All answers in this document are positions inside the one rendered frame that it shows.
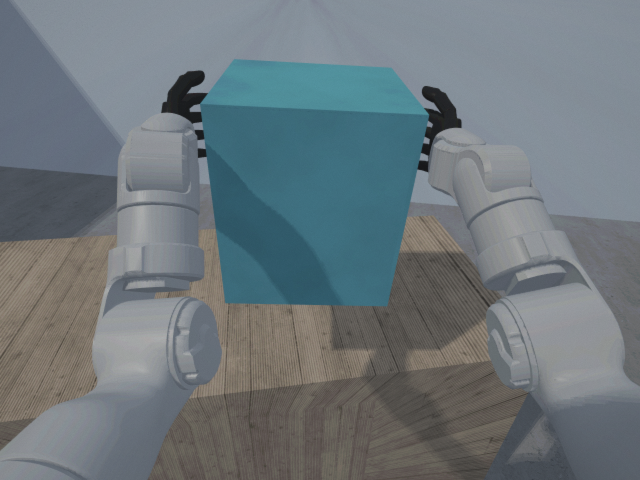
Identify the pedestal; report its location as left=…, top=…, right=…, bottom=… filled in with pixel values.
left=0, top=215, right=529, bottom=480

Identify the carton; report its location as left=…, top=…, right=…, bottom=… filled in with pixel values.
left=200, top=59, right=429, bottom=306

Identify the left robot upper arm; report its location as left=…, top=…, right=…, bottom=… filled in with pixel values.
left=0, top=296, right=222, bottom=480

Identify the right robot forearm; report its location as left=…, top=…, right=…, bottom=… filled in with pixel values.
left=428, top=128, right=625, bottom=366

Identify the robot left hand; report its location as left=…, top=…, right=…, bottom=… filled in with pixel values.
left=161, top=71, right=208, bottom=158

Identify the robot right hand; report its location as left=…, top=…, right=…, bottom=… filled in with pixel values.
left=418, top=86, right=462, bottom=172

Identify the left robot forearm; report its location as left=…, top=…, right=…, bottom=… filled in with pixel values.
left=92, top=113, right=204, bottom=377

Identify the right robot upper arm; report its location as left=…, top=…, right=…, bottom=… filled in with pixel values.
left=486, top=283, right=640, bottom=480

